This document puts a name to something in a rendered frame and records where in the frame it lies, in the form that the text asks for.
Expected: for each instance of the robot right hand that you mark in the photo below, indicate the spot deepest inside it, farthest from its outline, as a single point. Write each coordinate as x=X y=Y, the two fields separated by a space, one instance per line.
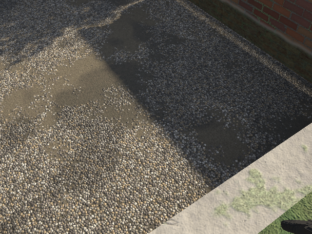
x=297 y=226

